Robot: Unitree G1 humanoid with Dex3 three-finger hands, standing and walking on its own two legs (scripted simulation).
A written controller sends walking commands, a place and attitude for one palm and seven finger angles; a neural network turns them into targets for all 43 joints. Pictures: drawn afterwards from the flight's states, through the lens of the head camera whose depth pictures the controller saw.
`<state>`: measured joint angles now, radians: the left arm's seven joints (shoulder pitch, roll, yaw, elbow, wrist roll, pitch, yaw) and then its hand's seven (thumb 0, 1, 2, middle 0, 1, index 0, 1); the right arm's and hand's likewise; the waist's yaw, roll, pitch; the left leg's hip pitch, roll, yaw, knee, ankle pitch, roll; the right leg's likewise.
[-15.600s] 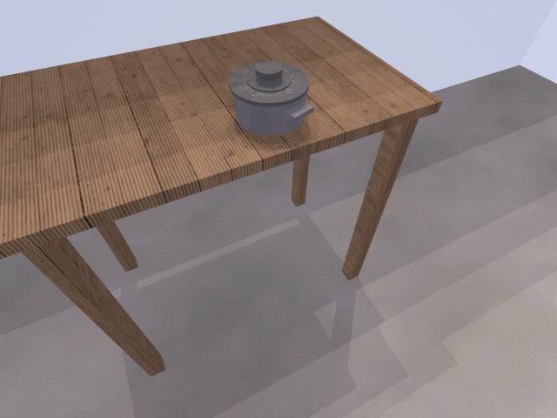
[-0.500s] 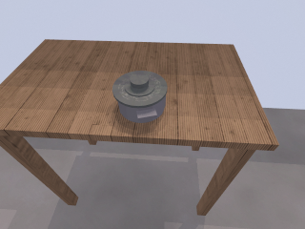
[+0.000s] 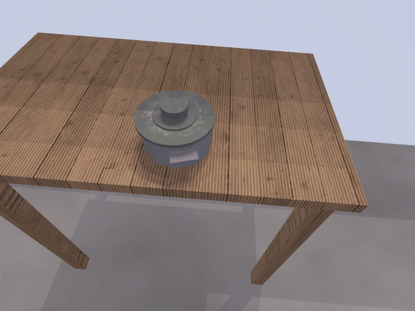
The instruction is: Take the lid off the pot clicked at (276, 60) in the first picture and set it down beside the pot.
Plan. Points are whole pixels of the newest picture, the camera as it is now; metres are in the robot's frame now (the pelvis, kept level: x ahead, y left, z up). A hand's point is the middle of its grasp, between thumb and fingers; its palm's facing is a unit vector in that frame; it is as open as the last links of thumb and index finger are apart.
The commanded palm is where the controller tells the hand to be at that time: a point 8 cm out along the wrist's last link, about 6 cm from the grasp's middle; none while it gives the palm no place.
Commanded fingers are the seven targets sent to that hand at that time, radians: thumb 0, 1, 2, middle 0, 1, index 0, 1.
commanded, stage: look again from close up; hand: left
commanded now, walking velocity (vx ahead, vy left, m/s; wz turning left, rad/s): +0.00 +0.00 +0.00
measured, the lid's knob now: (174, 106) +0.44 +0.10 +0.16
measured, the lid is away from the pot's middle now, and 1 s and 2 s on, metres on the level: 0.00 0.00 0.00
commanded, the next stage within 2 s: lift the closed hand beside the body in 0.62 s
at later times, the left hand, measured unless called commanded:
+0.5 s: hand out of the picture +0.01 +0.17 -0.18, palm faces +0.01 -0.98 -0.18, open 7.3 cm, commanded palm none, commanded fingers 0.00 0.90 0.90 -0.20 -0.30 -0.20 -0.30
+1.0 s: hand (110, 301) +0.14 +0.18 -0.03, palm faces +0.15 -0.95 -0.26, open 5.8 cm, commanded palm +0.08 +0.24 +0.01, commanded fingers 0.00 0.90 0.90 -0.86 -1.02 -0.86 -1.02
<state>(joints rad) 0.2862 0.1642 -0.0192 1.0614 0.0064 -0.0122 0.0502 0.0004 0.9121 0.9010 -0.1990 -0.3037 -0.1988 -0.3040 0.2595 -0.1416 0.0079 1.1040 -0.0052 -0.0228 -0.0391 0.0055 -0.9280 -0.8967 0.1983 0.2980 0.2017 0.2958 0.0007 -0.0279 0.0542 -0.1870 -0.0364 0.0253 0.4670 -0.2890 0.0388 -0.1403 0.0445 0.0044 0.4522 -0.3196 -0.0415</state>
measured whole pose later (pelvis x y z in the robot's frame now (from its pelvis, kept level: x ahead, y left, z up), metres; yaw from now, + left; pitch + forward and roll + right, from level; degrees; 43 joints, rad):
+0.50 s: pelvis +0.01 +0.00 +0.00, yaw +0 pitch +0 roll +0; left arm 0.29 0.16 -0.02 1.08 0.00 -0.01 0.05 0.00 0.91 0.90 -0.20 -0.30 -0.20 -0.30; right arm 0.25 -0.13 0.01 1.13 0.00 -0.03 -0.05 0.01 -0.93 -0.90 0.20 0.30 0.20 0.30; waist 0.00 -0.03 0.07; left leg -0.15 -0.04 0.03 0.43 -0.28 0.04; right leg -0.11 0.04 0.01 0.42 -0.32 -0.04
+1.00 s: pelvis -0.02 +0.01 +0.00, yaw +1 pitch -1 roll +1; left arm 0.48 0.14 -0.01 0.17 0.00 -0.01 0.08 0.01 0.94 0.90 -0.46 -0.60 -0.46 -0.60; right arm 0.18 -0.22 -0.03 0.77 0.01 -0.17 0.01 0.01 -0.92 -0.90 0.20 0.30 0.20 0.30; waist -0.01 0.06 -0.07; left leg -0.17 -0.06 0.02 0.42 -0.24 0.05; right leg -0.13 0.02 -0.01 0.45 -0.30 -0.02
